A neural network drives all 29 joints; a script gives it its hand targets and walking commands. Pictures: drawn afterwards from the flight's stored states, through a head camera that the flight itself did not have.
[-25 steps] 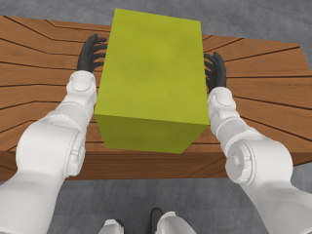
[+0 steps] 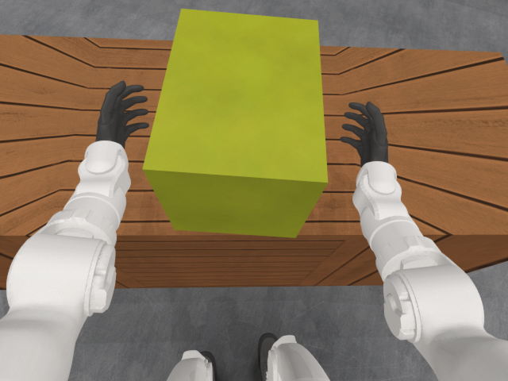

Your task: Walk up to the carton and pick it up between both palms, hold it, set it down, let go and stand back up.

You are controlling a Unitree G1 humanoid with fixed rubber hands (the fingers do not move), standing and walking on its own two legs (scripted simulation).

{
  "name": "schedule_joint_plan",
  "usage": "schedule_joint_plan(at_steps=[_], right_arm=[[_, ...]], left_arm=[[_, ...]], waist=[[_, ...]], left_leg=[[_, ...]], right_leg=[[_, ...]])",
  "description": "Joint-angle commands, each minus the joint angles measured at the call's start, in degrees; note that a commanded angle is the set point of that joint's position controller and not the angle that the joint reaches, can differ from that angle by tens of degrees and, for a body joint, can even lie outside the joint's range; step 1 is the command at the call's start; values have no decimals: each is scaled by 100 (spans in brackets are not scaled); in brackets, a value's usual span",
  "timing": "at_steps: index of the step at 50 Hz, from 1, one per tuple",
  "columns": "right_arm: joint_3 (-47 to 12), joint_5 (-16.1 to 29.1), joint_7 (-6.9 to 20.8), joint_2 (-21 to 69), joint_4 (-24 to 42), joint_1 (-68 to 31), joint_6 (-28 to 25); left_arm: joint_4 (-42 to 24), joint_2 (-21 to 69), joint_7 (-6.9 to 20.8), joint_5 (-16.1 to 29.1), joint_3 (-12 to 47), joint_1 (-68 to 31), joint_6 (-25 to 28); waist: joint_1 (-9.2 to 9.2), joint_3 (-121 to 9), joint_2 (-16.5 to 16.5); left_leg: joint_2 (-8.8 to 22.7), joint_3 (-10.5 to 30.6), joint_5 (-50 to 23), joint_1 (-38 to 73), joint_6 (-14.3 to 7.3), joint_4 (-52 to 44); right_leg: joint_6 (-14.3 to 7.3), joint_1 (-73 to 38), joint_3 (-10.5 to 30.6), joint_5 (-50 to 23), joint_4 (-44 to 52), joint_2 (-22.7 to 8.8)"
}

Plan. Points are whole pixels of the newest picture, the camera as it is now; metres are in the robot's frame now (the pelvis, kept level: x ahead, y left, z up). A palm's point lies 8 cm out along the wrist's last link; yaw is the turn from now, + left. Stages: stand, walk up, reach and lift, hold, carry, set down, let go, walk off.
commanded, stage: set down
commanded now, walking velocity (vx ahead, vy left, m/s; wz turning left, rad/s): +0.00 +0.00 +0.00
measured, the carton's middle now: (242, 131) +0.53 -0.02 -0.01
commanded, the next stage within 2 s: none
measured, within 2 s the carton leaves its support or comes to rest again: neither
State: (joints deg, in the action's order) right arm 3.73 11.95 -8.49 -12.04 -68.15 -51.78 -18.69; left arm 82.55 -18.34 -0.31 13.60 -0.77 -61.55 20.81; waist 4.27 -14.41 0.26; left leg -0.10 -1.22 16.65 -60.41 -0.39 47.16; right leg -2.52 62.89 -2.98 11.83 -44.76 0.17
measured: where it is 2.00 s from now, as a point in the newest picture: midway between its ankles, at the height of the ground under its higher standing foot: outside the picture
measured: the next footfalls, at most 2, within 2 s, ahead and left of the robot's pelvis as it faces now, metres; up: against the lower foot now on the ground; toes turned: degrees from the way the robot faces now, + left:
none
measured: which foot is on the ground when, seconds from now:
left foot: down 0.00-1.00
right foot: down 0.00-1.00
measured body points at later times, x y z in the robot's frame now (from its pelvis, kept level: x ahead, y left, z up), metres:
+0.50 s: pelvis -0.01 -0.01 +0.00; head +0.08 +0.02 +0.44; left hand +0.44 +0.21 +0.03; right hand +0.40 -0.23 +0.04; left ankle +0.03 +0.12 -0.68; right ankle +0.07 -0.09 -0.68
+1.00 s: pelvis +0.01 -0.01 +0.02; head +0.07 +0.01 +0.47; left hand +0.37 +0.23 +0.01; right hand +0.35 -0.22 +0.02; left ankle +0.03 +0.12 -0.68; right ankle +0.07 -0.09 -0.68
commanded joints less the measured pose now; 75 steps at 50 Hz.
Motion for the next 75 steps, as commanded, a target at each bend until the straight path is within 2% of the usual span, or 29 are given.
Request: schedule_joint_plan(at_steps=[1, 3, 5, 6, 8, 11, 14, 17, 20, 27, 32, 35, 37, 43, 45, 46, 51, 52, 53, 54, 56, 57, 59, 60, 65, 66, 68, 71, 75], right_arm=[[64, 82, 32, -753, 1261, -2554, 57], [176, 32, 62, -908, 1333, -2588, 163], [397, -65, 125, -1071, 1199, -2754, 314], [128, 110, 131, -1066, 1371, -2121, 281], [195, 104, 128, -1086, 1332, -2250, 310], [143, 93, 55, -953, 1297, -1747, 300], [323, 114, 91, -1212, 1211, -2016, 245], [129, 107, 60, -943, 1761, -1040, 16], [299, 86, 132, -980, 1726, -1275, 186], [120, 154, 175, -807, 2095, -508, 112], [-33, 119, 120, -542, 2094, 511, -133], [178, -24, 135, -685, 2003, -345, -137], [72, 45, 175, -618, 2362, 473, -212], [5, -169, 50, -445, 2632, 1619, -568], [222, -298, 25, -468, 2499, 778, -484], [37, -181, 60, -242, 2745, 1427, -580], [-113, -211, 13, -41, 2707, 2311, -685], [-241, -79, 29, -8, 2867, 2781, -805], [31, -241, 7, -142, 2802, 1278, -761], [-129, -141, 33, -61, 2986, 2712, -850], [-40, -294, 3, -70, 2981, 2184, -868], [-246, -214, 1, 129, 3073, 3032, -988], [-354, -253, 17, 96, 3191, 3240, -1112], [-98, -392, -3, -91, 3036, 2483, -1052], [-308, -263, 65, 115, 3162, 3377, -1185], [-171, -288, 77, -15, 3077, 3029, -1233], [-452, -205, 62, 211, 3225, 4060, -1411], [-299, -281, 84, -18, 3104, 4114, -1384], [-345, -135, 113, 50, 3170, 4226, -1410]], left_arm=[[-908, -685, 96, 336, 390, -2735, 142], [-964, -761, 94, 499, 545, -2708, 81], [-759, -1004, 37, 585, 534, -2915, 79], [-1144, -1037, 29, 571, 474, -2267, 36], [-1115, -1109, 27, 540, 504, -2429, -8], [-1134, -1103, 115, 266, 252, -1922, -109], [-1230, -1093, 56, 269, 303, -1949, -115], [-2113, -1053, 79, 209, 172, -1046, -99], [-1961, -1147, 83, 245, 162, -1279, -74], [-2260, -1053, 178, 394, 336, -482, 31], [-2603, -1162, 323, 262, 27, 457, 45], [-2510, -1138, 329, 424, 220, -335, 59], [-2955, -978, 282, 355, 171, 636, 129], [-3309, -943, 420, 160, -156, 1813, 79], [-3201, -1214, 418, 243, -102, 774, 100], [-3387, -1072, 421, 209, -147, 1543, 173], [-3457, -989, 448, 136, -114, 2371, 237], [-3853, -996, 454, 20, -242, 2934, 246], [-3515, -1183, 452, 247, -31, 1355, 280], [-3863, -915, 457, 111, -158, 2969, 283], [-3704, -1083, 456, 225, -126, 2329, 360], [-3935, -993, 487, 150, -261, 3180, 379], [-4039, -997, 522, 118, -231, 3484, 378], [-3740, -1132, 536, 235, -109, 2612, 372], [-4175, -989, 481, 220, -148, 3580, 512], [-4201, -995, 450, 230, 10, 3180, 557], [-4468, -912, 493, 86, -133, 4216, 555], [-4429, -974, 517, 159, 10, 4277, 562], [-4554, -918, 496, 263, 59, 4475, 611]], waist=[[124, -5163, 6], [231, -5091, 36], [93, -4799, 37], [-59, -4990, 68], [29, -4967, 49], [-114, -4564, 98], [-18, -4206, 305], [-8, -4663, 343], [-99, -4036, 430], [-115, -3341, 491], [-88, -3167, 523], [34, -2965, 542], [-178, -2872, 601], [-188, -2546, 179], [-68, -2491, 402], [-272, -2325, 316], [-225, -2044, 305], [-447, -2025, 372], [-169, -2130, 390], [-322, -1915, 272], [-230, -1932, 231], [-394, -1781, 225], [-381, -1607, 272], [-230, -1639, 292], [-411, -1290, 319], [-242, -1448, 402], [-422, -1441, 400], [-195, -1086, 275], [-235, -599, 246]], left_leg=[[-222, -43, -1139, 1759, 115, -294], [-177, -32, -961, 1861, 129, -147], [-192, -65, -468, 1627, 148, -182], [-206, -103, -741, 1963, 147, -171], [-228, -80, -636, 1600, 165, -47], [-249, -111, -644, 1754, 177, -216], [-197, -31, -471, 1676, 284, -256], [-205, 12, -1001, 2142, 356, -223], [-246, -53, -320, 1796, 290, -539], [-208, 56, -98, 1919, 271, -731], [-202, 39, -748, 2201, 336, -808], [-203, 134, -59, 1781, 350, -791], [-120, 136, -165, 2257, 360, -1070], [-164, 132, -849, 2399, 354, -1125], [-152, 101, -301, 2195, 336, -1232], [-130, 109, -383, 2254, 299, -1310], [-122, 112, -321, 2483, 265, -1453], [-103, 108, -765, 2784, 335, -1437], [-132, 129, -174, 2299, 312, -1387], [-93, 174, -598, 2800, 294, -1597], [-140, 122, -363, 2456, 271, -1470], [-146, 94, -697, 2736, 258, -1532], [-133, 153, -922, 2912, 307, -1548], [-125, 172, -458, 2613, 293, -1550], [-79, 150, -884, 3100, 324, -1662], [-90, 188, -839, 3066, 379, -1627], [-122, 147, -1325, 3488, 377, -1659], [-99, 202, -1222, 3693, 381, -1734], [-162, 153, -1107, 3815, 369, -1817]], right_leg=[[281, -3702, 205, -1328, 122, -47], [234, -3385, 87, -1081, -9, 22], [207, -3111, 93, -416, -52, 13], [206, -3443, 232, -740, 14, -27], [217, -3558, 239, -612, -96, -32], [296, -3685, 322, -517, 35, -23], [212, -3492, 227, -381, -6, 0], [237, -4035, 275, -1014, 67, 30], [237, -4012, 431, -116, 362, -86], [228, -4066, 421, 28, 420, -58], [277, -4476, 408, -783, 502, 47], [183, -4084, 402, -124, 461, 29], [198, -4410, 415, -238, 657, 44], [218, -4976, 488, -1058, 785, 89], [220, -4713, 515, -475, 881, 38], [215, -4916, 535, -629, 849, 42], [207, -5277, 592, -619, 1006, 26], [214, -5545, 629, -1053, 1092, 33], [192, -5040, 625, -387, 1025, 2], [236, -5424, 593, -903, 1178, 45], [229, -5227, 661, -654, 1133, -26], [261, -5507, 688, -1133, 1182, -25], [202, -5535, 638, -1371, 1202, 10], [219, -5283, 657, -908, 1183, -42], [172, -5411, 679, -1263, 1325, -31], [140, -5350, 644, -1205, 1275, 15], [155, -5709, 679, -1777, 1396, -3], [141, -5626, 683, -1565, 1510, -10], [141, -5573, 750, -1310, 1616, -62]])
